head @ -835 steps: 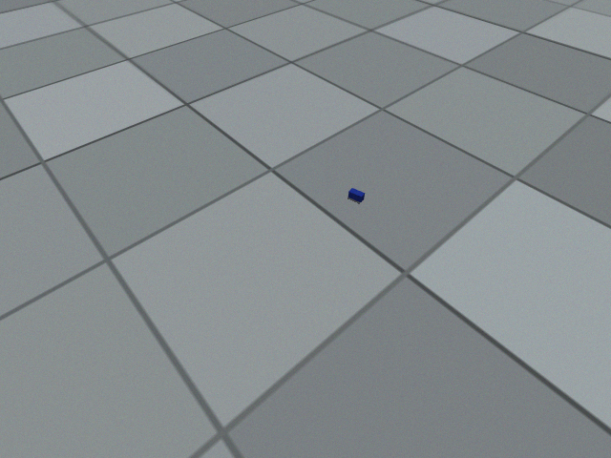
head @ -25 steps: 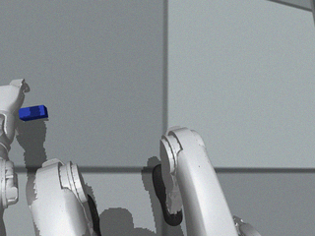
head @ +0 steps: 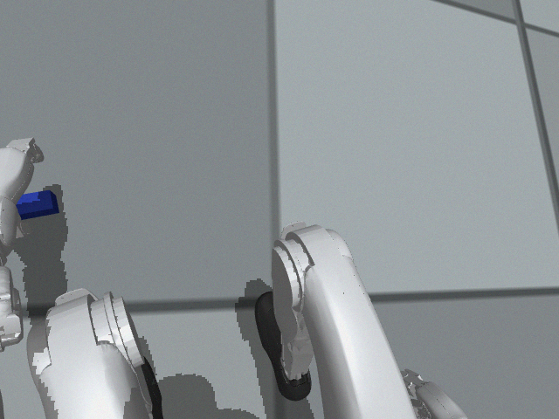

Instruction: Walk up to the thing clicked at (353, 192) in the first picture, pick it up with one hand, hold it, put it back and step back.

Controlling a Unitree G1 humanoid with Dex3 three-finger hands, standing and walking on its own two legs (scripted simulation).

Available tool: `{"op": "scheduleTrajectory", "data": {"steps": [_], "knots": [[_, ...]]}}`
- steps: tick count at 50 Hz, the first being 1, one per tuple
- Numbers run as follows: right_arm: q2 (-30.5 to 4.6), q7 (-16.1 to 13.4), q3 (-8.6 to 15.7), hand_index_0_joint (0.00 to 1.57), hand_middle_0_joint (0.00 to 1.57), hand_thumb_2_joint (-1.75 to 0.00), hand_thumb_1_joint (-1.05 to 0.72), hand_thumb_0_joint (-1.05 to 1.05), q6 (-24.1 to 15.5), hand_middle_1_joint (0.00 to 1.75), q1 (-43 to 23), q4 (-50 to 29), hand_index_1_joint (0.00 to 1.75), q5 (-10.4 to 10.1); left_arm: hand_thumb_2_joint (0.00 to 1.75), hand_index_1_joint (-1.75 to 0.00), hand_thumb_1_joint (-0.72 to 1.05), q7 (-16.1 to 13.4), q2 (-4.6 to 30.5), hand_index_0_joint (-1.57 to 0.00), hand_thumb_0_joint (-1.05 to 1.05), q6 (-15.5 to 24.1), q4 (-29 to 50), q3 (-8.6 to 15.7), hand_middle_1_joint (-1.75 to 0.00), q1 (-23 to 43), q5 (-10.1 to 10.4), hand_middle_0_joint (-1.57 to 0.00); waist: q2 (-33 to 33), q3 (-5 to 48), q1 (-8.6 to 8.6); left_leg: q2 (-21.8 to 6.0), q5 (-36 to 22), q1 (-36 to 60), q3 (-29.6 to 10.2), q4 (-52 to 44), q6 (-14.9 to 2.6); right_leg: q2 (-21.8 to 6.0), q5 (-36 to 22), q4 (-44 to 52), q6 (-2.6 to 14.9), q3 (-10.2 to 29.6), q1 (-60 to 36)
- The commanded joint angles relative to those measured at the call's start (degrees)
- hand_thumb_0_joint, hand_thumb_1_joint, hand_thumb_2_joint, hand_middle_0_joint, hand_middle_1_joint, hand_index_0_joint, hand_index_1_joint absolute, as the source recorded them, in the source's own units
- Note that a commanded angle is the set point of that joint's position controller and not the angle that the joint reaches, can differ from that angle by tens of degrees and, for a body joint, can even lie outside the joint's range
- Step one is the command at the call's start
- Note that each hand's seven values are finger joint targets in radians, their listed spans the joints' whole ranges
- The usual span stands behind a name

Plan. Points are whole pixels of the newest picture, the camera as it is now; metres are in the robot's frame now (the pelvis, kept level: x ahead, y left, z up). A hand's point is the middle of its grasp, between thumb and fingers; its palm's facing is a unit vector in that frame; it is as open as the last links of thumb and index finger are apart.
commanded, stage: rest palm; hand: left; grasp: from above
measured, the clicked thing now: (31, 205) +0.48 +0.25 -0.30
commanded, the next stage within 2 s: close in 1.24 s
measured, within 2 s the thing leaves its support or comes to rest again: neither
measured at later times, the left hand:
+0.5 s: hand (26, 208) +0.47 +0.24 -0.24, palm faces -0.47 -0.06 -0.88, open 12.1 cm
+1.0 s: hand (31, 213) +0.46 +0.24 -0.26, palm faces -0.48 -0.06 -0.88, open 11.8 cm
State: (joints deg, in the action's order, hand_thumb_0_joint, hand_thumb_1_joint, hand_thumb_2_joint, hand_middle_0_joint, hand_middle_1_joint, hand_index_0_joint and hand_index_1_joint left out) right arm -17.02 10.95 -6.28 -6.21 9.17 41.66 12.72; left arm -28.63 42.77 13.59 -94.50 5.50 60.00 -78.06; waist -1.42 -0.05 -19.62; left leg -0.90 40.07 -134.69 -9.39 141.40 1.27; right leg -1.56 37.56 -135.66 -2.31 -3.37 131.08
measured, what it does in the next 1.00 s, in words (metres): stands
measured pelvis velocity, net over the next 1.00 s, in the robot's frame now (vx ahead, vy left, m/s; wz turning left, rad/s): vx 0.00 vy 0.01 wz -0.07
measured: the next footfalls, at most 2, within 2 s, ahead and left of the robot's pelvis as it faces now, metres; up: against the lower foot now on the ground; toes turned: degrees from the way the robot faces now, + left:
none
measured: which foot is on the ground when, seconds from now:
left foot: down 0.00-1.00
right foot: down 0.00-1.00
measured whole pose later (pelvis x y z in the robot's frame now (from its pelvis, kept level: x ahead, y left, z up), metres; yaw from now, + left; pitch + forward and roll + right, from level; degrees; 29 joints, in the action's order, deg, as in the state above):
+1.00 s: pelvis +0.00 +0.01 -0.02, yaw -4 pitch +28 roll -12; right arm -18.2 17.6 -12.7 -12.7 5.9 42.9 18.2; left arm -38.0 49.3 15.0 -100.6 5.1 58.6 -78.4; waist -5.2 -7.3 -22.1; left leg -1.1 43.0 -134.9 -13.7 148.1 0.9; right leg 0.1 38.3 -138.5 -3.8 -6.3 129.6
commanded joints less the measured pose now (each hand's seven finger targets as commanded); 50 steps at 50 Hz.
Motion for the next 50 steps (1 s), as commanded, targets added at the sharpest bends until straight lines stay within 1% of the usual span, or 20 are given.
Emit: {"op": "scheduleTrajectory", "data": {"steps": [1,3,5,6,9,12,14,15,16,21,22,25,28,32,35,37,39,41,45,50], "knots": [[-14.8,-0.3,4.8,0.20,0.20,-0.90,-0.90,0.00,-0.9,0.30,11.4,-0.1,0.30,0.6,0.73,-0.66,-0.18,-3.4,12.6,-0.38,0.00,0.7,8.0,1.2,-0.65,17.6,0.7,-0.39,20.0,36.8,-0.64,1.8,-7.3,27.3,6.6,-13.7,-2.59,2.6,-9.4,12.2,4.02,-6.7,-18.6],[-15.1,0.0,4.8,0.20,0.20,-0.90,-0.90,0.00,-1.3,0.30,11.5,0.0,0.30,0.8,0.72,-0.66,-0.16,-3.4,10.7,-0.39,0.00,1.1,8.4,0.0,-0.65,17.9,1.8,-0.40,19.5,37.3,-1.50,1.8,-7.2,26.6,6.4,-13.2,-2.64,2.7,-9.6,12.4,3.87,-7.0,-18.7],[-15.8,0.4,4.9,0.20,0.20,-0.90,-0.90,0.00,-1.7,0.30,12.9,1.5,0.30,1.2,0.75,-0.65,-0.20,-3.2,14.0,-0.37,0.00,0.9,6.7,1.9,-0.62,16.6,1.2,-0.39,18.1,35.7,-1.63,1.7,-7.7,25.4,6.4,-12.0,-2.83,2.6,-10.2,11.9,3.56,-7.0,-19.0],[-16.4,0.2,5.4,0.20,0.20,-0.90,-0.90,0.00,-1.5,0.30,13.6,1.7,0.30,1.1,0.76,-0.64,-0.22,-3.3,15.1,-0.36,0.00,1.1,9.9,2.4,-0.61,17.3,0.9,-0.39,19.6,38.4,-0.72,1.8,-9.7,26.5,6.4,-12.1,-2.79,2.6,-12.0,11.9,3.49,-6.9,-20.2],[-15.2,1.1,3.6,0.20,0.20,-0.90,-0.90,0.00,-1.6,0.30,13.4,2.5,0.30,1.9,0.76,-0.65,-0.22,-3.4,11.9,-0.36,0.00,1.5,4.0,0.7,-0.62,15.0,1.2,-0.39,17.3,34.6,-2.52,1.5,-10.4,24.4,5.9,-11.0,-2.87,3.0,-13.3,10.9,3.30,-7.4,-20.6],[-16.5,1.1,3.5,0.20,0.20,-0.90,-0.90,0.00,-1.9,0.30,13.5,2.6,0.30,2.4,0.76,-0.64,-0.21,-3.9,15.2,-0.36,0.00,2.3,5.0,2.1,-0.62,16.4,0.8,-0.39,17.6,34.4,-2.27,1.7,-9.5,24.2,5.8,-10.5,-2.97,2.8,-12.3,11.1,3.24,-7.5,-20.8],[-16.9,1.2,3.5,0.20,0.20,-0.90,-0.90,0.00,-2.0,0.30,13.1,2.4,0.30,2.7,0.74,-0.64,-0.20,-5.2,16.5,-0.37,0.00,2.9,6.4,2.7,-0.61,15.4,0.5,-0.40,20.2,37.2,-1.09,1.4,-11.0,26.5,5.6,-10.6,-2.50,3.0,-13.4,10.7,3.48,-7.7,-22.0],[-16.8,1.7,3.0,0.20,0.20,-0.90,-0.90,0.00,-2.4,0.30,12.2,1.6,0.30,3.1,0.73,-0.63,-0.19,-5.6,13.9,-0.38,0.00,2.9,4.1,0.7,-0.61,15.2,0.1,-0.40,19.6,35.0,-2.23,1.4,-10.7,26.6,5.5,-10.2,-2.29,3.2,-13.1,10.2,3.65,-8.2,-20.4],[-16.1,1.9,2.4,0.20,0.20,-0.90,-0.90,0.00,-2.5,0.30,12.0,2.5,0.30,3.1,0.73,-0.64,-0.18,-6.3,16.0,-0.38,0.00,2.9,2.9,2.1,-0.62,14.2,-0.2,-0.39,19.6,34.7,-1.74,1.1,-10.6,26.5,5.2,-10.4,-2.34,3.6,-13.2,9.9,3.55,-8.4,-20.9],[-18.0,2.9,2.2,0.20,0.20,-0.90,-0.90,0.00,-3.5,0.30,11.4,2.1,0.30,4.5,0.70,-0.61,-0.16,-9.4,17.1,-0.40,0.00,2.4,3.7,2.6,-0.59,15.4,-1.6,-0.42,21.7,32.9,-3.16,1.0,-11.6,27.5,5.1,-9.7,-2.17,3.7,-14.5,9.3,3.29,-8.8,-20.5],[-17.7,3.1,2.2,0.20,0.20,-0.90,-0.90,0.00,-3.7,0.30,10.8,2.2,0.30,4.4,0.71,-0.61,-0.16,-10.2,17.7,-0.40,0.00,2.1,3.6,3.2,-0.59,14.7,-1.4,-0.42,21.7,33.9,-2.36,0.9,-11.2,27.6,4.9,-10.0,-2.05,4.0,-14.2,9.3,3.46,-8.8,-20.9],[-18.4,3.7,2.2,0.20,0.20,-0.90,-0.90,0.00,-4.4,0.30,10.3,2.3,0.30,4.6,0.70,-0.61,-0.16,-11.3,17.1,-0.39,0.00,1.1,3.4,2.6,-0.58,14.9,-0.8,-0.41,21.8,33.5,-3.21,0.8,-10.8,26.2,4.8,-9.5,-2.20,4.1,-14.0,9.7,3.36,-8.8,-21.3],[-18.6,4.5,1.9,0.20,0.20,-0.90,-0.90,0.00,-4.9,0.30,10.8,2.5,0.30,4.8,0.70,-0.59,-0.15,-10.9,17.4,-0.40,0.00,0.0,1.4,3.3,-0.57,14.6,-0.4,-0.43,21.1,32.0,-3.97,0.7,-11.4,26.1,4.6,-8.9,-2.32,4.0,-14.9,9.1,3.11,-9.1,-21.4],[-18.8,5.1,1.6,0.20,0.20,-0.90,-0.90,0.00,-5.2,0.30,10.4,2.5,0.30,4.3,0.69,-0.60,-0.15,-10.6,18.4,-0.41,0.00,-0.3,1.6,4.0,-0.57,13.4,0.6,-0.43,23.1,33.8,-3.18,0.4,-13.2,27.9,4.0,-9.2,-1.99,4.2,-16.4,8.5,3.29,-9.5,-22.7],[-17.7,5.5,0.5,0.20,0.20,-0.90,-0.90,0.00,-5.5,0.30,8.9,2.1,0.30,4.4,0.67,-0.61,-0.13,-9.7,16.5,-0.41,0.00,-0.1,0.1,2.0,-0.59,14.2,0.8,-0.43,22.4,31.0,-4.35,0.3,-11.4,26.2,3.8,-8.6,-2.07,4.4,-15.1,8.2,3.22,-10.0,-21.6],[-18.7,5.6,0.5,0.20,0.20,-0.90,-0.90,0.00,-5.6,0.30,10.0,2.1,0.30,4.3,0.68,-0.60,-0.14,-9.4,17.8,-0.41,0.00,0.5,1.5,2.8,-0.58,14.8,1.0,-0.43,23.1,31.9,-4.71,0.4,-12.7,27.8,3.6,-8.7,-2.08,4.1,-16.0,8.1,3.01,-10.2,-22.0],[-18.8,5.5,0.5,0.20,0.20,-0.91,-0.90,0.00,-5.5,0.30,9.3,2.1,0.30,4.4,0.68,-0.60,-0.15,-9.5,17.5,-0.41,0.00,0.9,1.4,2.2,-0.58,13.9,1.0,-0.43,23.2,32.3,-4.06,0.3,-12.7,28.1,3.5,-8.7,-1.86,4.2,-16.1,8.2,3.17,-10.4,-22.0],[-18.5,5.9,-0.3,0.20,0.20,-0.90,-0.90,0.00,-5.6,0.30,9.0,1.5,0.30,4.8,0.67,-0.60,-0.13,-9.6,15.5,-0.41,0.00,1.3,-0.9,0.9,-0.59,13.3,0.8,-0.43,22.1,29.7,-5.34,0.3,-12.1,27.4,3.0,-8.7,-1.81,4.2,-15.4,7.9,2.99,-11.0,-21.0],[-19.5,5.9,-0.7,0.20,0.20,-0.91,-0.90,0.00,-6.0,0.30,8.5,2.0,0.30,4.9,0.67,-0.60,-0.13,-10.9,18.1,-0.42,0.00,2.3,1.6,0.8,-0.59,15.0,0.5,-0.44,22.2,30.2,-4.69,0.2,-10.8,26.8,2.8,-9.1,-1.92,4.6,-14.4,8.9,3.08,-10.9,-22.1],[-19.8,6.3,-1.1,0.20,0.20,-0.91,-0.90,0.00,-7.0,0.30,7.3,1.7,0.30,5.2,0.67,-0.59,-0.12,-12.9,16.5,-0.43,0.00,1.3,-1.1,-0.8,-0.57,13.5,0.2,-0.45,20.6,28.1,-5.46,0.1,-9.0,25.0,2.8,-9.2,-2.01,5.0,-13.0,9.6,3.12,-10.8,-21.7]]}}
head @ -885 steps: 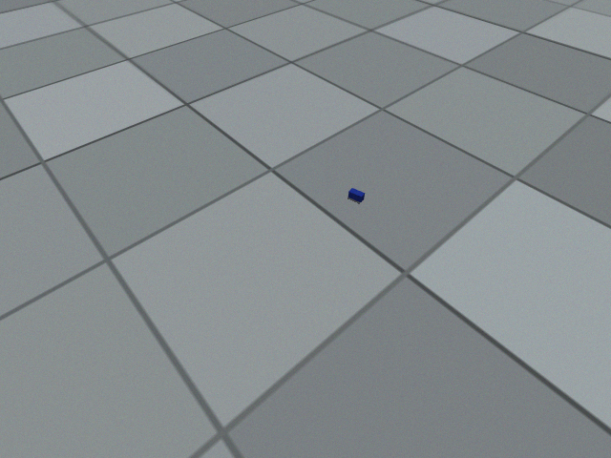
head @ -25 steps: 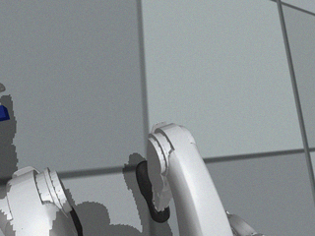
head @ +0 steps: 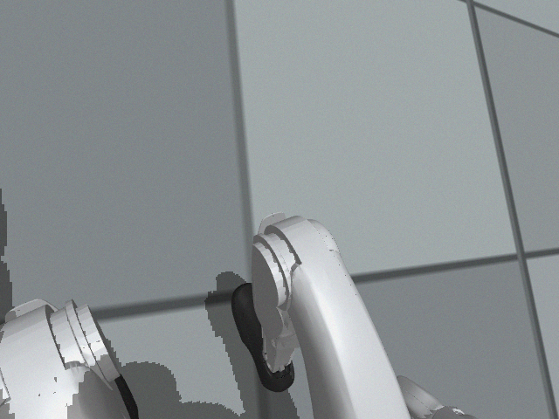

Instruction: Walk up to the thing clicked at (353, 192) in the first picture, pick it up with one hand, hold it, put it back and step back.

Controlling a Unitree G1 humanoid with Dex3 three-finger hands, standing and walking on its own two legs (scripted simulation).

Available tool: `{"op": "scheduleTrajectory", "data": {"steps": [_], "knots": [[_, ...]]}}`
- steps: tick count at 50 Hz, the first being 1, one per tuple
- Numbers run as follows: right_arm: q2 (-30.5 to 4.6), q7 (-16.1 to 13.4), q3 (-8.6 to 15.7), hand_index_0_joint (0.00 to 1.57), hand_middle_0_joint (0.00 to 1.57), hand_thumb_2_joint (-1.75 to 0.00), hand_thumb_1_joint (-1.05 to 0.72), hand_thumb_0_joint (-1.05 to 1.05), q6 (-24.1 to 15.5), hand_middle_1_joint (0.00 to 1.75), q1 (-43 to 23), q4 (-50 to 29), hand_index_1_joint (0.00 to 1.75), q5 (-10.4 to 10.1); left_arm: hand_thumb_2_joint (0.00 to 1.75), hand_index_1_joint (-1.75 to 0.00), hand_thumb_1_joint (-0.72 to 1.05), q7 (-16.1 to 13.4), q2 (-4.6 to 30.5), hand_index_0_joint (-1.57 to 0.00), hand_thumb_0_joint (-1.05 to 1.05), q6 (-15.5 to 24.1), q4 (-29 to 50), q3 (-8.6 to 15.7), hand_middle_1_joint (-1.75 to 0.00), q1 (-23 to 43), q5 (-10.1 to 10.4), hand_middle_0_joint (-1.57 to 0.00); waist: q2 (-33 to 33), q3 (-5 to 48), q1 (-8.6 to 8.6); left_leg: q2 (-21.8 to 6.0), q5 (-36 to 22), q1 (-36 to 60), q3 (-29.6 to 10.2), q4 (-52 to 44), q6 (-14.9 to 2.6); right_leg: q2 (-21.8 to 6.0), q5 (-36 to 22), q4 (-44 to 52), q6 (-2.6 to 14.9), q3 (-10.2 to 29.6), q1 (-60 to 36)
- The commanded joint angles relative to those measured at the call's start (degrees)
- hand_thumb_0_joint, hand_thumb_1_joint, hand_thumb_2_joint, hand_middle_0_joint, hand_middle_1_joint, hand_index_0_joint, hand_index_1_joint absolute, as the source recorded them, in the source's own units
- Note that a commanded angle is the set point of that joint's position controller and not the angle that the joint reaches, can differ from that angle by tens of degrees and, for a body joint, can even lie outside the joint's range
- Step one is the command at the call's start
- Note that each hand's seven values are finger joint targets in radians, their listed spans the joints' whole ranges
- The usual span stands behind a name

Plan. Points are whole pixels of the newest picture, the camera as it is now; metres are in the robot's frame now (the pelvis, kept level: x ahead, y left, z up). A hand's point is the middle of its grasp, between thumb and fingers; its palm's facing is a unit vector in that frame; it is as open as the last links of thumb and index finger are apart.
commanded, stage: rest palm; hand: left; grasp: from above
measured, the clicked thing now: out of the picture +0.46 +0.28 -0.28
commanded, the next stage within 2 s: close in 0.24 s
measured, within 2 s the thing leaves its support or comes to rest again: neither
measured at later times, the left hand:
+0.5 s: hand out of the picture +0.44 +0.27 -0.25, palm faces -0.47 -0.10 -0.88, open 11.3 cm
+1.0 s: hand out of the picture +0.44 +0.27 -0.24, palm faces -0.47 -0.10 -0.88, open 9.3 cm
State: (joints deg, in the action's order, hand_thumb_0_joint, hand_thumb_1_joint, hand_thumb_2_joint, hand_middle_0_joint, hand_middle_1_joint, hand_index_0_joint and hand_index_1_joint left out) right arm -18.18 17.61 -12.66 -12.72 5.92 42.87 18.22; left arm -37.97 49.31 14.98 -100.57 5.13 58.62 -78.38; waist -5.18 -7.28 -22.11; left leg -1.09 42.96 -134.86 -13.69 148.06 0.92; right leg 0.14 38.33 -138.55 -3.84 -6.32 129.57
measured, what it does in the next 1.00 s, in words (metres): stands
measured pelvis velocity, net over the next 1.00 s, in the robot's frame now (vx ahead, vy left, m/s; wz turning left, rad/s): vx -0.01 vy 0.00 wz -0.02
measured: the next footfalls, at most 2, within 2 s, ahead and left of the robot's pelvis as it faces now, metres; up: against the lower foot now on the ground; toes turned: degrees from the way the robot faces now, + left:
none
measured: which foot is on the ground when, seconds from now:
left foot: down 0.00-1.00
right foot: down 0.00-1.00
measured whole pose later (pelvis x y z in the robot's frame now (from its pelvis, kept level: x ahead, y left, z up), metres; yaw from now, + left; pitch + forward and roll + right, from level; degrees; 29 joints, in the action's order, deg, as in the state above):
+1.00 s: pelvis -0.01 +0.00 +0.01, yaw -1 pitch +28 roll -13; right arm -20.3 18.1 -14.7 -15.2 5.6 40.9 17.3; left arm -38.1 52.2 13.0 -101.3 4.7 60.2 -75.9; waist -6.5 -9.7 -23.5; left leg -1.4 42.3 -134.0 -14.7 146.8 0.7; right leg 0.7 37.0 -136.2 -4.0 -7.4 128.2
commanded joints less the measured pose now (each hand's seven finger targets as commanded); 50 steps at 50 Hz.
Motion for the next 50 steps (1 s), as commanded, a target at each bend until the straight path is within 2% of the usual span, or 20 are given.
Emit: {"op": "scheduleTrajectory", "data": {"steps": [1,2,6,8,15,17,20,23,28,31,33,34,35,37,40,42,43,44,46,50], "knots": [[-19.4,-0.3,5.7,0.20,0.20,-0.90,-0.90,0.00,-0.7,0.30,10.9,0.7,0.30,-0.2,0.67,-0.58,-0.12,-3.8,10.3,-0.42,0.00,-0.2,5.7,0.0,-0.56,15.7,0.5,-0.44,25.3,36.1,-3.16,0.2,-12.8,26.6,6.9,-15.7,-1.51,3.1,-14.3,12.0,4.62,-8.1,-19.3],[-19.0,-0.2,5.1,0.20,0.20,-0.91,-0.90,0.00,-1.0,0.30,10.2,0.6,0.30,-0.1,0.66,-0.59,-0.12,-4.2,10.8,-0.42,0.00,-0.6,5.2,0.2,-0.57,15.6,0.4,-0.44,25.8,35.7,-2.73,0.1,-12.7,26.9,6.5,-16.0,-1.33,3.1,-14.0,11.7,4.71,-8.3,-19.2],[-18.9,0.2,4.6,0.20,0.20,-0.91,-0.90,0.00,-1.7,0.30,9.0,0.3,0.30,-0.1,0.67,-0.59,-0.13,-5.1,9.8,-0.42,0.00,-1.9,4.1,-0.7,-0.57,15.3,0.9,-0.44,24.9,34.6,-3.44,-0.1,-12.3,25.7,6.4,-15.6,-1.41,3.3,-14.3,12.2,4.61,-8.2,-19.9],[-20.0,0.2,5.0,0.20,0.20,-0.91,-0.90,0.00,-1.9,0.30,9.7,0.5,0.30,-0.3,0.67,-0.59,-0.14,-5.4,11.9,-0.42,0.00,-2.4,4.5,0.5,-0.56,16.2,1.2,-0.44,25.8,35.3,-3.21,0.0,-12.6,25.9,6.5,-16.0,-1.46,3.2,-14.5,12.6,4.62,-8.0,-20.2],[-19.9,0.7,4.3,0.20,0.20,-0.91,-0.91,0.00,-2.6,0.30,10.2,-0.3,0.30,-0.4,0.67,-0.59,-0.14,-3.2,11.1,-0.42,0.00,-3.1,2.7,0.3,-0.57,14.9,2.6,-0.44,25.6,34.2,-4.22,-0.1,-12.5,25.8,6.4,-15.6,-1.59,3.2,-14.9,12.7,4.34,-8.2,-21.3],[-19.8,0.9,3.8,0.20,0.20,-0.91,-0.91,0.00,-2.8,0.30,10.0,0.0,0.30,-0.5,0.68,-0.62,-0.15,-2.8,12.0,-0.40,0.00,-2.5,4.0,0.5,-0.60,15.5,3.0,-0.42,26.9,35.0,-3.68,-0.3,-13.6,27.2,5.8,-16.0,-1.24,3.1,-15.3,12.1,4.43,-8.7,-21.5],[-20.0,0.9,3.7,0.20,0.20,-0.90,-0.90,0.00,-3.1,0.30,9.5,-0.7,0.30,-0.8,0.58,-0.56,0.01,-2.3,11.0,-0.52,0.00,-1.9,5.0,-0.9,-0.55,15.9,3.0,-0.53,27.0,35.1,-3.96,-0.3,-13.7,27.9,5.9,-15.5,-1.19,3.1,-16.0,11.9,4.31,-8.7,-22.0],[-20.2,0.9,3.8,0.20,0.20,-0.90,-0.90,0.00,-3.1,0.30,9.5,-0.1,0.30,-1.0,0.56,-0.53,0.03,-2.4,10.7,-0.54,0.00,-1.8,5.1,-1.5,-0.52,16.3,3.5,-0.55,26.2,34.3,-4.11,-0.3,-13.2,27.1,5.7,-15.9,-1.20,3.2,-15.5,12.5,4.39,-8.9,-21.4],[-20.0,1.2,3.7,0.20,0.20,-0.90,-0.90,0.00,-3.0,0.30,10.7,-0.2,0.30,-0.8,0.51,-0.50,0.08,-2.8,10.9,-0.57,0.00,-1.8,4.5,-0.8,-0.49,16.0,3.0,-0.57,27.6,35.5,-3.90,-0.5,-15.2,28.8,5.3,-16.2,-0.84,3.4,-17.1,12.0,4.53,-9.0,-21.9],[-20.1,1.5,3.0,0.20,0.20,-0.90,-0.90,0.00,-3.0,0.30,10.7,-0.8,0.30,-0.8,0.49,-0.48,0.10,-2.8,10.5,-0.59,0.00,-2.0,2.7,-1.1,-0.48,15.0,2.9,-0.59,26.1,33.7,-4.80,-0.3,-15.7,27.2,5.5,-15.7,-1.14,3.2,-17.7,12.0,4.34,-9.2,-22.0],[-20.2,1.2,3.1,0.20,0.20,-0.90,-0.90,0.00,-3.2,0.30,9.9,-0.9,0.30,-1.3,0.48,-0.45,0.14,-2.8,12.0,-0.62,0.00,-2.2,3.9,-0.8,-0.45,16.0,2.9,-0.63,26.0,33.1,-4.28,-0.3,-14.1,27.0,5.6,-15.7,-1.19,3.1,-16.2,12.3,4.34,-8.9,-21.2],[-20.6,1.0,3.4,0.20,0.20,-0.90,-0.90,0.00,-2.9,0.30,10.3,-0.6,0.30,-1.0,0.46,-0.44,0.15,-3.2,13.9,-0.63,0.00,-1.9,5.8,0.2,-0.44,17.0,2.7,-0.63,27.1,35.1,-3.82,-0.4,-14.2,27.9,5.5,-16.7,-1.10,3.4,-15.9,13.1,4.53,-8.8,-22.2],[-21.1,1.0,3.5,0.20,0.20,-0.90,-0.90,0.00,-2.9,0.30,11.1,-1.5,0.30,-1.0,0.45,-0.44,0.16,-3.1,13.9,-0.64,0.00,-2.2,3.4,0.4,-0.44,15.8,2.3,-0.64,27.3,34.5,-4.38,-0.4,-14.1,28.0,5.7,-16.7,-1.13,3.4,-16.3,12.8,4.61,-8.6,-22.6],[-20.1,0.8,3.3,0.20,0.20,-0.90,-0.90,0.00,-2.7,0.30,10.0,-1.3,0.30,-1.0,0.44,-0.43,0.17,-3.2,13.3,-0.65,0.00,-2.3,3.7,0.0,-0.43,14.7,2.7,-0.65,24.9,34.6,-3.85,-0.4,-12.9,26.2,6.1,-16.2,-1.38,3.7,-15.4,13.6,4.42,-8.3,-23.5],[-20.7,0.5,4.0,0.20,0.20,-0.90,-0.90,0.00,-2.8,0.30,10.3,-1.0,0.30,-1.2,0.43,-0.41,0.18,-3.0,13.1,-0.66,0.00,-2.2,4.3,0.0,-0.41,15.8,3.3,-0.66,27.0,34.5,-4.02,-0.5,-12.6,26.9,5.7,-17.0,-1.10,3.4,-14.7,13.4,4.66,-8.4,-22.3],[-20.1,0.2,3.2,0.20,0.20,-0.90,-0.90,0.00,-2.8,0.30,9.7,-1.5,0.30,-1.4,0.41,-0.39,0.21,-2.4,13.4,-0.68,0.00,-2.3,4.5,-0.5,-0.39,15.7,3.4,-0.68,24.4,33.7,-4.30,-0.5,-11.0,25.5,5.8,-16.4,-1.39,3.4,-13.6,13.9,4.37,-8.3,-22.5],[-20.7,0.2,3.5,0.20,0.20,-0.90,-0.90,0.00,-2.8,0.30,10.9,-1.8,0.30,-1.6,0.40,-0.37,0.23,-2.2,14.2,-0.69,0.00,-2.2,5.0,0.0,-0.38,16.4,3.2,-0.69,25.5,33.5,-4.62,-0.3,-11.8,25.8,6.1,-16.0,-1.63,3.2,-14.4,13.9,4.30,-8.3,-22.2],[-20.4,0.1,3.4,0.20,0.20,-0.90,-0.90,0.00,-2.6,0.30,10.8,-1.5,0.30,-1.5,0.40,-0.38,0.22,-2.3,15.1,-0.69,0.00,-2.0,5.5,0.8,-0.38,16.0,3.5,-0.68,25.3,35.0,-3.94,-0.5,-12.3,26.1,6.0,-16.5,-1.53,3.4,-14.7,14.2,4.38,-8.1,-23.7],[-20.3,0.0,3.6,0.20,0.20,-0.90,-0.90,0.00,-2.7,0.30,10.7,-1.2,0.30,-1.5,0.38,-0.36,0.24,-2.0,13.1,-0.70,0.00,-1.9,4.4,-0.3,-0.37,15.8,3.2,-0.70,26.5,34.2,-4.44,-0.5,-12.9,27.5,5.5,-16.7,-1.12,3.1,-15.0,13.0,4.53,-8.7,-21.8],[-20.7,-0.3,3.3,0.20,0.20,-0.90,-0.90,0.00,-2.4,0.30,10.6,-1.3,0.30,-1.3,0.34,-0.34,0.30,-2.0,14.5,-0.74,0.00,-1.3,4.7,0.1,-0.35,15.4,3.1,-0.73,26.8,34.1,-4.00,-0.6,-13.3,27.6,5.5,-17.3,-1.05,3.3,-15.1,13.6,4.55,-8.8,-22.4]]}}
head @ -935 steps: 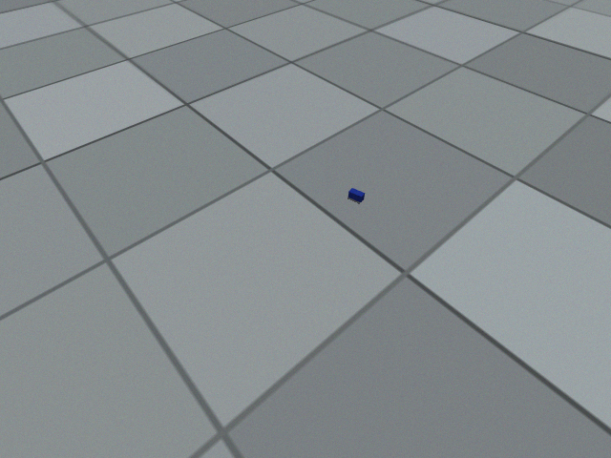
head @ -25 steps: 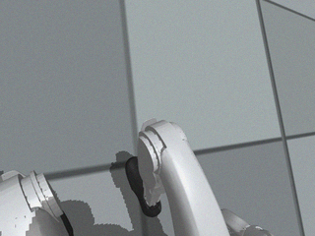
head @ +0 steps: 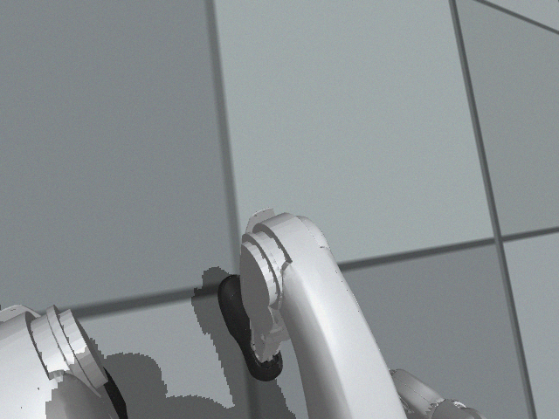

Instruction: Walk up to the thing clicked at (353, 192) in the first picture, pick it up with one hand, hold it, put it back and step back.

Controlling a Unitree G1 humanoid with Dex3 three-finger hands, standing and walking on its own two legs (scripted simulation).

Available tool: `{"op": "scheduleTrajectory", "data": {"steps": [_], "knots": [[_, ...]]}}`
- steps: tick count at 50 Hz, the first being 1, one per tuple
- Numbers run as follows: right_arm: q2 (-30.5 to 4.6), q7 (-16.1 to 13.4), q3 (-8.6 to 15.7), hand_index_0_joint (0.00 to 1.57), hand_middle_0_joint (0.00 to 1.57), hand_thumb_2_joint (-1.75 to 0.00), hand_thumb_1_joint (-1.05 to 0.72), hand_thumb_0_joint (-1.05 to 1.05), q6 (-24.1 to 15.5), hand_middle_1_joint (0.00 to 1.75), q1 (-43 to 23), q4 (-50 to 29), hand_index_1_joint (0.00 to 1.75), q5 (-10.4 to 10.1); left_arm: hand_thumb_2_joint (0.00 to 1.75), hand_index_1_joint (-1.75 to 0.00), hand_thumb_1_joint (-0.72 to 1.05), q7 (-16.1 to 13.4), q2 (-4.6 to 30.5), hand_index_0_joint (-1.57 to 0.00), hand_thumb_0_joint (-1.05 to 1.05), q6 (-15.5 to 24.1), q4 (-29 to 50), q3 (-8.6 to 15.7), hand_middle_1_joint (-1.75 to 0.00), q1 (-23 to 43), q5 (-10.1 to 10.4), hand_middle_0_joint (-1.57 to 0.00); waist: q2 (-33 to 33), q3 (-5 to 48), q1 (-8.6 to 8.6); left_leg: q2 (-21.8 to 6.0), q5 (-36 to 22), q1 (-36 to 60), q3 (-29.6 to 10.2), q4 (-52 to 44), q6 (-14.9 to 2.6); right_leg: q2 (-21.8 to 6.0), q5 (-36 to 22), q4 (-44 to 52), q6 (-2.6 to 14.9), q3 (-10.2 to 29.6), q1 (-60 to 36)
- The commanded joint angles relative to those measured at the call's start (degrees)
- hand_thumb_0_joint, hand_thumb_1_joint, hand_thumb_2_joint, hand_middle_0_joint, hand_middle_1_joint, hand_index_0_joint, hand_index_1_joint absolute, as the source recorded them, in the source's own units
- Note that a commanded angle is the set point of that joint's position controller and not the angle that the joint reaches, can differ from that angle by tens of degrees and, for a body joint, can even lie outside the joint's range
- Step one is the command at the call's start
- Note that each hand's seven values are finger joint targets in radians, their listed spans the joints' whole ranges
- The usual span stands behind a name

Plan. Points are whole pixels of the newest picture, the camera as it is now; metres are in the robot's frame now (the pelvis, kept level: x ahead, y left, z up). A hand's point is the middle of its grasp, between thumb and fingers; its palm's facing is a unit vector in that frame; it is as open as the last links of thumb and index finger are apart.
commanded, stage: close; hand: left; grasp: from above
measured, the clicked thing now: out of the picture +0.46 +0.29 -0.28
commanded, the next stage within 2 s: settle in 0.94 s
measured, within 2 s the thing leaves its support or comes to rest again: leaves its support in 1.32 s
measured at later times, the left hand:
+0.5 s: hand out of the picture +0.45 +0.28 -0.25, palm faces -0.46 -0.11 -0.88, open 7.5 cm
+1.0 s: hand out of the picture +0.45 +0.28 -0.25, palm faces -0.46 -0.11 -0.88, open 6.3 cm
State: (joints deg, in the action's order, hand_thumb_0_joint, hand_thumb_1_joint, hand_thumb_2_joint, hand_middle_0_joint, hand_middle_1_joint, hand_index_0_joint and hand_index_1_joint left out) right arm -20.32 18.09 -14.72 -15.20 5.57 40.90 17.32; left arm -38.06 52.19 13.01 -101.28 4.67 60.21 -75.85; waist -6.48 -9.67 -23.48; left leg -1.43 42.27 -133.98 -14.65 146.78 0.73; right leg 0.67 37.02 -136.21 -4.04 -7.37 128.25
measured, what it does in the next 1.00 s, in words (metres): stands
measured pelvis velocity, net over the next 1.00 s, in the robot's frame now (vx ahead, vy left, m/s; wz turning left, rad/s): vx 0.00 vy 0.00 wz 0.00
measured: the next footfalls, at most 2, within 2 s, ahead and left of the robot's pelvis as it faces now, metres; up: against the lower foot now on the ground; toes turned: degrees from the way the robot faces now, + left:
none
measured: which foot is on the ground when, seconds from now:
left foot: down 0.00-1.00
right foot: down 0.00-1.00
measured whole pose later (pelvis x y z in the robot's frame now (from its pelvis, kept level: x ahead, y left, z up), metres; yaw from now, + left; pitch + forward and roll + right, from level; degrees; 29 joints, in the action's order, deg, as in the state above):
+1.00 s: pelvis +0.00 +0.00 +0.00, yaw +0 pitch +28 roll -14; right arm -20.6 16.4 -15.2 -13.8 5.9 38.3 17.3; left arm -37.6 53.5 13.7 -100.9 5.3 60.6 -76.7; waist -6.7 -9.8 -23.8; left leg -1.4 41.9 -133.9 -14.5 146.1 0.3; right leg 0.8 36.7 -135.3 -4.2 -7.3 127.9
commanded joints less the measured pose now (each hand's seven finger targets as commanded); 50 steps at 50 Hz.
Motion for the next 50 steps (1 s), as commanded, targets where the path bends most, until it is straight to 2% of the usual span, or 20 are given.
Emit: {"op": "scheduleTrajectory", "data": {"steps": [1,5,6,8,11,15,21,24,25,28,30,35,37,38,40,41,42,44,47,50], "knots": [[-18.4,-0.6,5.1,0.20,0.20,-0.90,-0.90,0.00,0.0,0.30,10.6,0.2,0.30,-0.4,0.33,-0.33,0.31,-1.7,10.7,-0.75,0.00,0.5,3.7,0.0,-0.34,13.3,0.3,-0.74,27.9,34.5,-3.01,-0.2,-11.9,26.0,6.3,-15.6,-0.81,2.4,-13.5,10.4,4.69,-7.8,-19.9],[-18.5,-0.8,5.1,0.20,0.20,-0.90,-0.90,0.00,0.1,0.30,10.7,-0.2,0.30,-0.5,0.31,-0.31,0.34,-1.7,11.0,-0.78,0.00,0.5,5.3,-0.3,-0.31,13.8,0.6,-0.77,26.9,35.7,-2.74,-0.1,-12.5,26.3,6.7,-15.4,-1.09,2.7,-14.3,11.6,4.52,-7.5,-21.2],[-18.8,-0.9,5.2,0.20,0.20,-0.90,-0.90,0.00,0.3,0.30,11.6,0.3,0.30,-0.3,0.29,-0.29,0.36,-2.1,12.4,-0.79,0.00,0.7,6.4,0.7,-0.30,14.6,0.5,-0.78,28.9,37.5,-2.52,-0.2,-13.5,27.4,6.6,-16.2,-0.88,2.8,-14.7,11.6,4.78,-7.6,-21.8],[-18.3,-0.5,4.9,0.20,0.20,-0.90,-0.90,0.00,0.0,0.30,10.7,-0.2,0.30,-0.3,0.29,-0.27,0.36,-1.5,10.0,-0.80,0.00,0.2,4.1,-0.7,-0.28,12.6,0.2,-0.79,27.9,35.2,-2.78,-0.2,-13.1,27.2,6.3,-15.5,-0.73,2.6,-14.4,10.4,4.65,-8.0,-19.7],[-18.9,-0.6,5.1,0.20,0.20,-0.90,-0.90,0.00,0.0,0.30,11.2,-0.2,0.30,-0.4,0.26,-0.25,0.40,-1.7,11.4,-0.83,0.00,0.5,5.6,0.3,-0.26,14.2,0.4,-0.82,29.2,36.2,-2.86,-0.2,-13.6,28.2,6.2,-16.0,-0.68,2.7,-14.6,10.5,4.77,-8.1,-20.1],[-19.3,-1.1,5.3,0.20,0.20,-0.90,-0.90,0.00,0.0,0.30,10.6,-0.6,0.30,-0.5,0.23,-0.22,0.44,-1.4,11.3,-0.86,0.00,0.2,5.0,-0.6,-0.23,13.7,1.1,-0.85,26.5,34.5,-3.40,-0.2,-10.6,25.6,6.7,-16.1,-1.08,2.8,-12.5,12.1,4.64,-7.4,-20.8],[-18.2,-1.4,4.7,0.20,0.20,-0.90,-0.90,0.00,0.3,0.30,11.0,-0.8,0.30,-0.9,0.19,-0.19,0.49,-1.1,12.7,-0.90,0.00,0.1,5.3,0.7,-0.20,12.7,1.1,-0.89,26.2,36.1,-2.19,-0.2,-11.3,25.5,6.5,-16.2,-1.11,2.8,-12.7,12.3,4.70,-7.4,-21.7],[-18.2,-1.4,4.5,0.20,0.20,-0.90,-0.90,0.00,0.8,0.30,11.3,-1.2,0.30,-0.6,0.19,-0.18,0.51,-1.0,12.6,-0.91,0.00,0.4,4.4,0.5,-0.19,12.8,0.5,-0.90,26.3,36.0,-2.81,-0.4,-12.9,25.4,6.6,-15.5,-1.12,3.0,-14.5,11.3,4.69,-7.3,-22.1],[-19.0,-1.5,5.4,0.20,0.20,-0.90,-0.90,0.00,0.9,0.30,11.9,-1.1,0.30,-0.8,0.18,-0.18,0.52,-1.1,13.1,-0.92,0.00,0.4,5.3,1.2,-0.19,12.4,0.3,-0.91,27.4,37.6,-2.12,-0.3,-14.2,26.6,6.8,-15.8,-1.07,3.3,-15.5,11.5,4.77,-7.3,-22.6],[-17.9,-1.4,4.2,0.20,0.20,-0.90,-0.90,0.00,0.9,0.30,11.3,-1.3,0.30,-0.6,0.19,-0.16,0.58,-1.0,12.2,-0.97,0.00,0.5,4.5,0.6,-0.17,12.3,0.5,-0.96,25.8,35.1,-2.80,-0.2,-13.3,25.4,6.6,-15.4,-1.19,2.8,-14.6,11.5,4.58,-7.8,-21.4],[-18.8,-1.9,5.2,0.20,0.20,-0.90,-0.90,0.00,1.2,0.30,11.2,-1.1,0.30,-0.8,0.19,-0.15,0.60,-1.2,13.5,-0.98,0.00,0.6,5.3,1.2,-0.15,12.6,0.5,-0.98,27.1,35.8,-2.14,-0.2,-12.4,26.0,6.6,-16.5,-0.98,2.9,-13.5,11.8,4.84,-7.6,-21.1],[-18.6,-1.9,4.7,0.20,0.20,-0.90,-0.89,0.00,1.3,0.30,11.1,-1.8,0.30,-0.3,0.14,-0.11,0.66,-1.3,13.0,-1.04,0.00,0.8,5.0,0.6,-0.12,12.7,0.1,-1.03,25.6,35.1,-2.97,-0.2,-11.3,25.5,6.7,-15.9,-1.27,3.0,-12.9,12.3,4.56,-7.4,-21.4],[-19.1,-2.0,5.1,0.20,0.20,-0.90,-0.90,0.00,1.4,0.30,12.0,-1.9,0.30,-0.3,0.10,-0.09,0.70,-1.6,13.9,-1.06,0.00,0.6,4.7,1.3,-0.11,12.8,-0.4,-1.04,26.9,35.2,-2.81,-0.1,-11.6,25.8,6.6,-16.5,-1.18,2.7,-13.0,11.9,4.74,-7.5,-20.9],[-19.0,-2.1,5.3,0.20,0.20,-0.90,-0.90,0.00,1.4,0.30,10.8,-1.9,0.30,-0.4,0.10,-0.09,0.71,-1.3,13.1,-1.07,0.00,0.4,4.6,0.5,-0.10,12.1,-0.2,-1.05,26.0,34.7,-2.37,-0.3,-11.1,25.4,6.6,-16.4,-1.09,2.8,-12.5,12.0,4.73,-7.2,-20.7],[-18.9,-2.1,5.2,0.20,0.20,-0.90,-0.89,0.00,1.6,0.30,11.9,-1.7,0.30,-0.3,0.11,-0.08,0.74,-1.7,14.1,-1.09,0.00,0.7,5.6,1.7,-0.09,13.0,-0.1,-1.08,27.0,36.2,-2.41,-0.2,-12.1,26.0,6.5,-16.6,-1.09,3.0,-13.2,12.3,4.77,-7.5,-21.4],[-19.0,-2.1,5.1,0.20,0.20,-0.90,-0.90,0.00,1.6,0.30,12.0,-2.2,0.30,-0.3,0.09,-0.08,0.73,-1.5,13.5,-1.09,0.00,0.3,3.9,1.1,-0.10,11.9,-0.4,-1.07,26.5,35.5,-2.82,-0.3,-12.5,26.1,6.7,-16.3,-1.12,2.9,-14.0,11.8,4.73,-7.2,-21.7],[-18.9,-2.1,5.5,0.20,0.20,-0.90,-0.90,0.00,1.5,0.30,11.3,-1.8,0.30,-0.4,0.10,-0.07,0.74,-1.5,13.2,-1.09,0.00,0.2,5.1,0.9,-0.09,12.1,-0.2,-1.08,26.6,36.1,-2.11,-0.3,-12.5,25.9,6.8,-16.1,-1.09,3.1,-13.7,11.9,4.74,-7.1,-21.4],[-18.6,-2.1,4.9,0.20,0.20,-0.90,-0.90,0.00,1.4,0.30,10.9,-1.9,0.30,-0.4,0.11,-0.07,0.78,-1.3,12.3,-1.12,0.00,0.3,5.1,0.2,-0.08,12.8,-0.1,-1.11,26.2,35.0,-2.99,-0.2,-11.8,25.7,6.6,-16.0,-1.10,2.9,-13.2,11.9,4.70,-7.5,-20.6],[-18.5,-2.3,5.1,0.20,0.20,-0.90,-0.90,0.00,1.5,0.30,11.1,-1.6,0.30,-0.4,0.09,-0.06,0.80,-1.3,13.8,-1.14,0.00,0.1,5.1,1.1,-0.07,12.4,-0.1,-1.13,26.3,35.2,-2.24,-0.3,-11.0,25.2,6.7,-16.5,-1.08,2.9,-12.2,12.2,4.80,-7.2,-20.8],[-18.7,-2.1,4.8,0.20,0.20,-0.90,-0.90,0.00,1.2,0.30,11.3,-2.0,0.30,-0.5,0.09,-0.06,0.83,-0.8,12.4,-1.16,0.00,0.2,4.2,0.8,-0.07,12.1,0.0,-1.15,25.4,33.4,-2.80,0.0,-11.5,24.9,6.6,-15.9,-1.13,2.5,-12.6,11.6,4.69,-7.7,-19.4]]}}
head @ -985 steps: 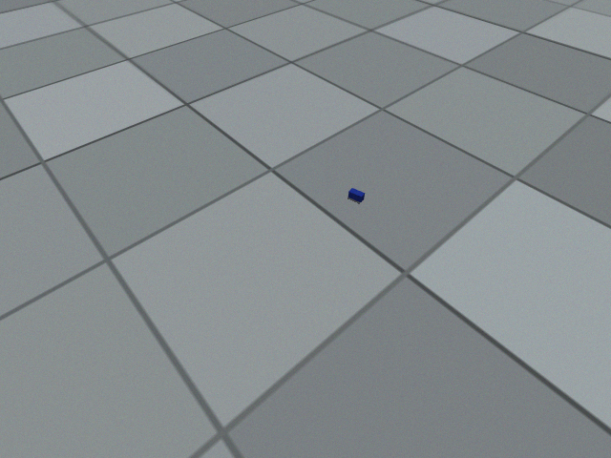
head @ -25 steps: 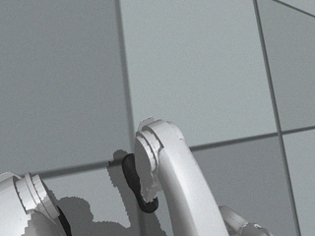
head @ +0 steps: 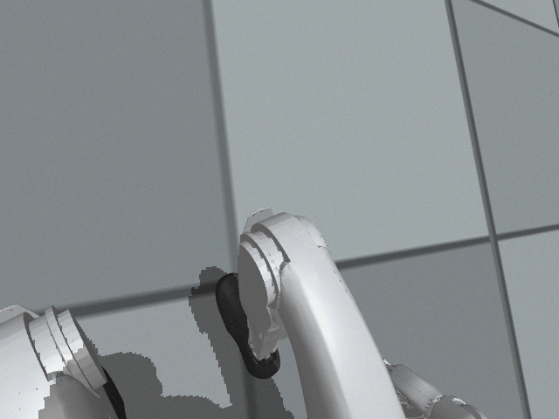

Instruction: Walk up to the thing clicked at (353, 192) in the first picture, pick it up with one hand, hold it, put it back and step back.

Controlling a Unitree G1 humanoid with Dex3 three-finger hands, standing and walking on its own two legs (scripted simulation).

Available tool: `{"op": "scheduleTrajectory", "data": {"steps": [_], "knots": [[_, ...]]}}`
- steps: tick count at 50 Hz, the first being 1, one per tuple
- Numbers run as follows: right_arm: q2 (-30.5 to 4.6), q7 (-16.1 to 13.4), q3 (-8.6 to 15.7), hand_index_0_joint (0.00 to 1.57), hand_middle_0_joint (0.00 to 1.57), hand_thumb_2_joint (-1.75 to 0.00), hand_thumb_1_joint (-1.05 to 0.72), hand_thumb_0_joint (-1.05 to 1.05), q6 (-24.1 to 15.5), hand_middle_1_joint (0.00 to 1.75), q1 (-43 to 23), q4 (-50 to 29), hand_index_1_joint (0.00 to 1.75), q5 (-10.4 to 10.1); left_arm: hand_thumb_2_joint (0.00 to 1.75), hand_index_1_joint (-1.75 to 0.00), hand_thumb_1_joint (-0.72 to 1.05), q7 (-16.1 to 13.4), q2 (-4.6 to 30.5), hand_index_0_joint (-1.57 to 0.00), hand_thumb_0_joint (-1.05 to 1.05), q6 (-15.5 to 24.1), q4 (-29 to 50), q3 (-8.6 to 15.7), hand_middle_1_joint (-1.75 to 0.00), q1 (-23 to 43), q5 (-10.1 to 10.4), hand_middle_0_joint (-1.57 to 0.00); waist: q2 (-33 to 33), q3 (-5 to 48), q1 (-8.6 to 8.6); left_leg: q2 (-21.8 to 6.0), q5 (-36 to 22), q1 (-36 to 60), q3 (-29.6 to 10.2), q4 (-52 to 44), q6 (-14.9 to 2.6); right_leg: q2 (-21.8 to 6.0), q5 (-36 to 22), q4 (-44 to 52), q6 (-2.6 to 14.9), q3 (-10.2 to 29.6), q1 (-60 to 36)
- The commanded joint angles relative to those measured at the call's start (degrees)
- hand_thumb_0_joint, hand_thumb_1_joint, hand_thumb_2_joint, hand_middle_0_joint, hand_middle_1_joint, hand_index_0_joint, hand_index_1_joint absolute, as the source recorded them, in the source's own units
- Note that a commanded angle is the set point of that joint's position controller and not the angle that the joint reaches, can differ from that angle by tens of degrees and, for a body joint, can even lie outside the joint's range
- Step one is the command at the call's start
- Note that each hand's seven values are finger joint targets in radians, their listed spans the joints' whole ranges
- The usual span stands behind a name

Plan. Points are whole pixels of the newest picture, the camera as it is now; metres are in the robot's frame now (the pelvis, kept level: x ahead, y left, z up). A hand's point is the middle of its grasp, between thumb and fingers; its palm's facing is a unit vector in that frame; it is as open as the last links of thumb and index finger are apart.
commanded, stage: settle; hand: left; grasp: from above
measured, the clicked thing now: out of the picture +0.47 +0.29 -0.29
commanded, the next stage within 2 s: lift in 0.96 s
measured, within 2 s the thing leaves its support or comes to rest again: leaves its support in 0.32 s
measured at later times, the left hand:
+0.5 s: hand out of the picture +0.45 +0.30 -0.22, palm faces -0.42 -0.10 -0.90, open 6.2 cm
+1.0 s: hand out of the picture +0.44 +0.29 -0.13, palm faces -0.47 -0.06 -0.88, open 6.2 cm
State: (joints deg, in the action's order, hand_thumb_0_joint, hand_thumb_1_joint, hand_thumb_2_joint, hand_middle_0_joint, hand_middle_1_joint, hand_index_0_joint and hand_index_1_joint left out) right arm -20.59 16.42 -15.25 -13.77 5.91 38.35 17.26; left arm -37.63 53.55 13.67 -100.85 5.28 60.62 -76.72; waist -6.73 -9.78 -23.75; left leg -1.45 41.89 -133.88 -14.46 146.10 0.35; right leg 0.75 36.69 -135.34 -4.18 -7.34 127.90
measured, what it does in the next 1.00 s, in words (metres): stands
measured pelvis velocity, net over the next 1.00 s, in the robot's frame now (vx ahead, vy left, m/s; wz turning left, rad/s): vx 0.00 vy -0.01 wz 0.11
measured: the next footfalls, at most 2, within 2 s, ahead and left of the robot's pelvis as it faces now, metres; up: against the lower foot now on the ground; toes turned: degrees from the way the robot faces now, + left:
none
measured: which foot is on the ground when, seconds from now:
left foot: down 0.00-1.00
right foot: down 0.00-1.00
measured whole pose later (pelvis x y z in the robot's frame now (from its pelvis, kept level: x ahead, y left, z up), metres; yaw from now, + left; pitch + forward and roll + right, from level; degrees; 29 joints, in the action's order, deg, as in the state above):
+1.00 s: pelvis +0.00 -0.01 +0.03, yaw +6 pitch +34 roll -8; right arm -17.3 10.5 -3.9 -3.3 8.9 40.3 8.2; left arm -18.5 39.4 11.8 -80.7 0.4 56.7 -72.6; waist 1.0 3.0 -15.2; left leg -0.6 39.1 -132.0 -8.4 136.6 0.8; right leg -1.7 37.0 -130.9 -2.5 -3.0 128.1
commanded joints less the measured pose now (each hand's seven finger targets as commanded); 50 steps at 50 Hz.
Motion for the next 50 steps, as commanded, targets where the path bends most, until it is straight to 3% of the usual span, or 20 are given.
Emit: {"op": "scheduleTrajectory", "data": {"steps": [1,4,6,9,11,12,16,18,20,21,22,23,24,25,26,28,35,37,45,50], "knots": [[-18.4,-0.4,5.6,0.20,0.20,-0.90,-0.89,0.00,-0.1,0.30,11.6,0.3,0.30,-0.4,0.08,-0.04,0.84,-1.1,11.7,-1.17,0.00,-0.4,4.0,0.2,-0.06,11.6,0.7,-1.16,26.3,34.1,-2.73,-0.1,-10.8,25.3,6.5,-15.7,-0.78,2.7,-12.0,10.9,4.85,-7.4,-20.0],[-18.6,-0.5,5.6,0.20,0.20,-0.91,-0.92,0.00,-0.3,0.30,10.8,0.0,0.30,-0.7,0.09,-0.04,0.78,-0.9,11.9,-1.19,0.00,-0.5,4.1,-0.1,-0.05,12.9,0.8,-1.18,26.6,34.0,-2.73,-0.2,-10.0,26.0,6.1,-15.9,-0.56,2.4,-11.6,10.8,4.85,-7.5,-19.2],[-19.2,-0.6,6.5,0.20,0.20,-0.91,-0.91,0.00,0.1,0.30,11.7,0.6,0.30,-0.8,0.09,-0.05,0.77,-1.1,13.3,-1.18,0.00,-0.4,6.5,1.4,-0.06,13.6,0.7,-1.16,29.7,37.4,-1.35,-0.2,-12.3,28.0,6.0,-16.6,-0.19,2.5,-13.2,10.4,5.24,-7.5,-19.9],[-18.8,-0.4,6.3,0.20,0.20,-0.90,-0.91,0.00,0.0,0.30,12.1,0.4,0.30,-0.7,0.10,-0.04,0.79,0.0,12.3,-1.20,0.00,-0.8,6.4,0.8,-0.05,13.3,0.9,-1.19,28.2,35.8,-2.52,0.1,-12.4,26.1,7.0,-15.3,-0.70,2.5,-13.6,10.8,4.89,-7.2,-20.4],[-19.2,-0.9,7.3,0.20,0.20,-0.91,-0.92,0.00,0.3,0.30,12.5,0.3,0.30,-1.1,0.11,-0.04,0.79,0.0,15.5,-1.20,0.00,-0.6,11.8,3.3,-0.04,13.9,0.9,-1.20,30.6,40.0,-0.23,0.3,-13.5,27.9,7.3,-15.7,-0.47,2.3,-13.9,11.2,5.34,-6.9,-21.5],[-18.6,-0.7,7.6,0.20,0.20,-0.91,-0.91,0.00,0.1,0.30,12.1,-0.1,0.30,-1.4,0.09,-0.02,0.79,0.3,13.6,-1.20,0.00,-0.4,14.9,2.5,-0.02,14.8,0.9,-1.19,34.3,43.2,0.73,0.2,-15.6,31.6,7.0,-16.2,0.23,2.1,-15.0,10.0,5.88,-7.0,-20.4],[-18.0,-0.2,9.0,0.20,0.20,-0.91,-0.91,0.00,0.9,0.30,13.7,0.8,0.30,-1.5,0.05,0.00,0.83,1.6,11.9,-1.22,0.00,-1.1,11.9,3.5,-0.02,10.2,0.8,-1.21,30.4,39.7,-0.49,0.4,-14.6,27.5,8.1,-15.3,-0.42,2.5,-14.8,10.6,5.50,-6.8,-20.6],[-17.7,-0.5,10.5,0.20,0.20,-0.91,-0.91,0.00,1.4,0.30,13.6,1.2,0.30,-2.3,0.10,-0.03,0.84,2.1,13.6,-1.23,0.00,-0.7,20.6,5.8,-0.03,11.2,2.1,-1.23,34.5,45.5,2.83,0.6,-15.8,30.5,8.4,-16.3,-0.03,2.0,-15.0,11.0,6.18,-6.1,-21.2],[-16.4,-0.2,11.3,0.20,0.20,-0.91,-0.92,0.00,1.6,0.30,12.4,0.5,0.30,-3.2,0.10,-0.03,0.86,3.7,6.7,-1.25,0.00,-0.6,25.3,1.7,-0.03,11.9,3.3,-1.24,35.8,48.6,2.79,0.5,-16.3,32.2,8.6,-16.6,0.14,2.0,-15.2,11.2,6.50,-6.1,-19.9],[-15.1,0.0,11.2,0.20,0.20,-0.91,-0.92,0.00,2.0,0.30,12.8,1.4,0.30,-3.7,0.07,-0.02,0.87,4.6,2.4,-1.26,0.00,-0.9,23.9,-1.6,-0.03,10.6,4.0,-1.25,34.3,47.4,2.24,0.5,-15.5,31.1,8.7,-17.3,-0.10,2.2,-15.2,11.4,6.18,-5.9,-19.8],[-15.3,0.2,11.7,0.20,0.20,-0.91,-0.92,0.00,2.2,0.30,13.6,2.7,0.30,-3.9,0.04,-0.01,0.87,5.0,3.1,-1.25,0.00,-1.2,21.9,-1.2,-0.02,10.8,4.3,-1.24,31.4,44.6,1.68,0.7,-13.6,28.6,8.8,-16.9,-0.38,2.0,-14.0,11.6,5.93,-6.0,-18.1],[-16.5,-0.1,13.0,0.20,0.20,-0.91,-0.91,0.00,2.2,0.30,14.3,1.8,0.30,-4.4,0.06,-0.02,0.88,5.4,5.8,-1.25,0.00,-1.4,24.1,0.7,-0.03,11.8,3.8,-1.23,31.3,46.2,2.45,0.8,-14.5,28.9,8.7,-17.1,-0.49,1.9,-14.5,11.7,5.86,-5.8,-17.9],[-17.3,-0.4,14.4,0.20,0.20,-0.91,-0.91,0.00,2.7,0.30,16.0,2.8,0.30,-4.9,0.10,-0.03,0.87,5.4,9.7,-1.25,0.00,-1.7,27.3,4.4,-0.04,9.8,3.6,-1.24,33.7,50.6,4.94,0.9,-16.6,31.7,8.7,-17.9,-0.21,1.5,-15.4,11.5,6.23,-5.4,-18.8],[-15.6,-0.2,14.5,0.20,0.20,-0.91,-0.91,0.00,3.2,0.30,15.3,1.7,0.30,-5.5,0.11,-0.03,0.86,6.3,3.7,-1.25,0.00,-1.9,30.5,0.9,-0.03,9.7,4.0,-1.24,35.7,53.3,5.77,1.0,-18.2,34.0,8.9,-18.6,0.21,1.4,-16.0,11.3,6.72,-5.1,-18.7],[-14.3,0.0,14.4,0.20,0.20,-0.91,-0.92,0.00,3.8,0.30,14.6,2.8,0.30,-6.2,0.08,-0.01,0.87,7.2,-1.5,-1.26,0.00,-2.0,30.7,-2.6,-0.01,11.4,4.7,-1.25,35.7,52.4,5.27,1.0,-18.1,34.0,9.1,-19.4,0.19,1.4,-16.2,11.6,6.81,-5.1,-17.3],[-14.1,-0.4,14.6,0.20,0.20,-0.91,-0.92,0.00,4.7,0.30,15.1,3.3,0.30,-7.1,0.06,0.00,0.89,7.9,0.6,-1.27,0.00,-3.0,27.4,-1.5,-0.01,11.9,5.1,-1.26,29.1,49.5,4.53,1.3,-15.6,28.9,9.6,-18.9,-0.98,1.4,-15.3,13.1,5.99,-4.5,-17.3],[-12.4,-2.2,15.8,0.20,0.20,-0.91,-0.92,0.00,7.3,0.30,15.1,2.9,0.30,-8.5,0.15,-0.07,0.86,12.9,-3.2,-1.26,0.00,-4.1,25.9,-3.8,-0.07,12.4,5.5,-1.26,24.2,48.8,5.60,2.2,-12.2,28.0,10.7,-21.5,-1.62,0.9,-11.5,15.3,6.19,-2.9,-18.1],[-12.4,-3.1,15.9,0.20,0.20,-0.91,-0.92,0.00,7.9,0.30,15.0,2.5,0.30,-8.7,0.17,-0.07,0.84,13.9,-1.6,-1.25,0.00,-3.7,26.5,-3.2,-0.06,13.5,5.5,-1.25,22.6,48.8,5.82,2.4,-11.6,26.0,11.4,-21.3,-1.96,0.8,-10.6,16.6,6.24,-2.0,-19.7],[-10.8,-6.3,16.1,0.20,0.20,-0.91,-0.91,0.00,10.1,0.30,15.0,1.5,0.30,-9.2,0.14,-0.04,0.81,16.4,-0.6,-1.23,0.00,-2.0,28.0,-3.0,-0.03,15.8,5.2,-1.23,21.0,50.0,6.47,2.8,-10.8,26.0,12.3,-22.6,-1.94,0.6,-8.3,18.7,6.36,-0.4,-21.5],[-10.4,-7.6,16.3,0.20,0.20,-0.90,-0.91,0.00,10.7,0.30,16.0,1.2,0.30,-9.7,0.18,-0.05,0.83,16.9,-1.2,-1.24,0.00,-1.6,29.7,-3.3,-0.04,16.5,4.8,-1.25,23.7,51.9,7.37,2.7,-11.7,29.5,12.5,-24.6,-1.59,0.1,-9.6,18.6,6.52,-0.7,-21.1]]}}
